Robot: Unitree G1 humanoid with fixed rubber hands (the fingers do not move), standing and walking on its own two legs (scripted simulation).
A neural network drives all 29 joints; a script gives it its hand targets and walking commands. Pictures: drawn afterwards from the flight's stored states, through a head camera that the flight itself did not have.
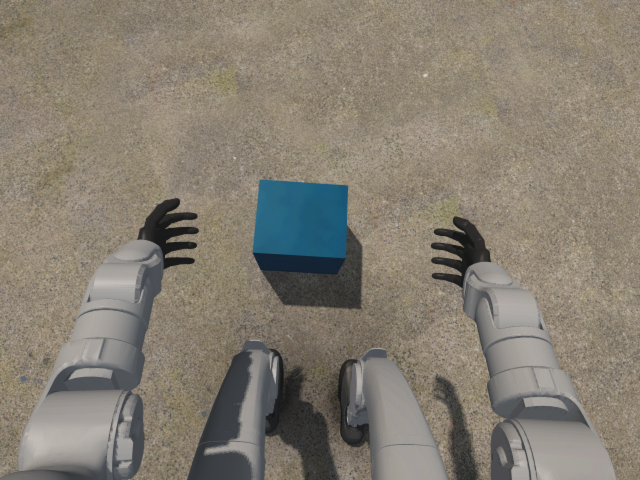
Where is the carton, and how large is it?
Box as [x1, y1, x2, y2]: [253, 179, 347, 274]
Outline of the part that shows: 260,179 253,243 253,254 260,269 336,274 345,258 347,185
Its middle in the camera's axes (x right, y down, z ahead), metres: -0.04 -0.03 +1.02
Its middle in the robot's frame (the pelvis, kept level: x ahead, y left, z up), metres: +0.55 +0.04 -0.58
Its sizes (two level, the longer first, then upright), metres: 0.217 0.184 0.210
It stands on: the floor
